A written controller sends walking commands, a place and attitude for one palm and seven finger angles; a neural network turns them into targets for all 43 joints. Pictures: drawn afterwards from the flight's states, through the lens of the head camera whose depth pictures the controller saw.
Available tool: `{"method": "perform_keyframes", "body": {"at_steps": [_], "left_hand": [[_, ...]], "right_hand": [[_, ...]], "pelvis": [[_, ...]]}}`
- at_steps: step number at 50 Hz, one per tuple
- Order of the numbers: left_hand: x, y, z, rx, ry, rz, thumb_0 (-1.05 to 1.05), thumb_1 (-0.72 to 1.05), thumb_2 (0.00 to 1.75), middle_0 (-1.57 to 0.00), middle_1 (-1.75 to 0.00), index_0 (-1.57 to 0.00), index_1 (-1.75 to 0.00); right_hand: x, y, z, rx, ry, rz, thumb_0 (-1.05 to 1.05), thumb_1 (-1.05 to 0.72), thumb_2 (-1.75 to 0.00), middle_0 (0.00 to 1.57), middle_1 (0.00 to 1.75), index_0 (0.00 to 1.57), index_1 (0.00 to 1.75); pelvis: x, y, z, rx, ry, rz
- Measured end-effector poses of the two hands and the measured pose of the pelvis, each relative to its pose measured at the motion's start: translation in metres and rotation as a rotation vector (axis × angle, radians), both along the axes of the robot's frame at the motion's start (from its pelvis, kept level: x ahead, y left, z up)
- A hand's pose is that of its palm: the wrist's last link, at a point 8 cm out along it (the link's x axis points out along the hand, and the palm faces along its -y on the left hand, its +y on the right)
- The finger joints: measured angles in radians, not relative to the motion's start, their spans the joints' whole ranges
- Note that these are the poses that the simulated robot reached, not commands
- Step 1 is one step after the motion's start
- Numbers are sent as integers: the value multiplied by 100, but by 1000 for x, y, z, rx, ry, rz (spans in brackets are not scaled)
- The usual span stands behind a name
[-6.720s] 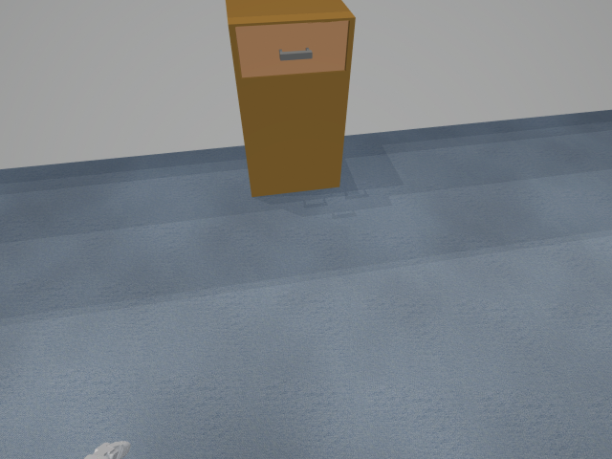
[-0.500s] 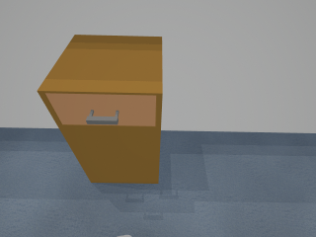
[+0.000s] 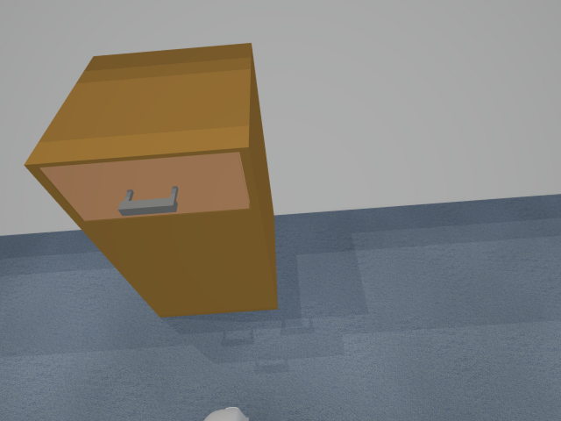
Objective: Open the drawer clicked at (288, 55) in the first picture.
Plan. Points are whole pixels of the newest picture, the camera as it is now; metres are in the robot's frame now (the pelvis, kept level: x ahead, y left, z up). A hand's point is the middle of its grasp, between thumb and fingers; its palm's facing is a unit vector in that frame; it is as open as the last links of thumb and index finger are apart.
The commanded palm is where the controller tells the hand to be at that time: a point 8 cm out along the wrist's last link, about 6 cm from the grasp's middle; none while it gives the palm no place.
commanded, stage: come to a stop and stand still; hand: left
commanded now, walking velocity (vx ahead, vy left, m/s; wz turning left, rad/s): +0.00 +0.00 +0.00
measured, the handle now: (150, 199) +0.53 +0.33 -0.06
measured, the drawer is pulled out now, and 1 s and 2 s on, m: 0.00 0.00 0.00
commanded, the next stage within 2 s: look again from close up in 1.56 s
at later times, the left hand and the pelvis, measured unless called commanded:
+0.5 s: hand out of the picture -0.02 +0.14 -0.16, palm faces +0.09 -0.97 -0.21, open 7.2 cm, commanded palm none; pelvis -0.03 -0.04 +0.02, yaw +2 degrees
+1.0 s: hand out of the picture -0.05 +0.14 -0.16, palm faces +0.07 -0.99 -0.14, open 7.4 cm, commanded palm none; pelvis -0.03 +0.00 +0.02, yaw +1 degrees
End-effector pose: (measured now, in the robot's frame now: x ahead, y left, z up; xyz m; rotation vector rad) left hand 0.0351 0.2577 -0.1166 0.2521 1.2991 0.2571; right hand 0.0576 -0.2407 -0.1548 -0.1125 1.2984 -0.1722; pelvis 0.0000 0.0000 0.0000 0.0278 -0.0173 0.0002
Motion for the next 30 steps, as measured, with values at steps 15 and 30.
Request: {"method": "perform_keyframes", "body": {"at_steps": [15,30], "left_hand": [[-8,-68,-8,-119,-63,15,0,92,89,-20,-30,-20,-30],[-94,-71,-9,-142,115,73,0,92,89,-20,-30,-20,-30]], "right_hand": [[-80,-22,14,-7,136,17,0,-91,-90,19,30,19,30],[-117,3,22,35,169,26,0,-91,-90,20,30,20,30]], "pelvis": [[-20,-36,10,-40,25,43],[-37,-33,19,-32,1,19]]}}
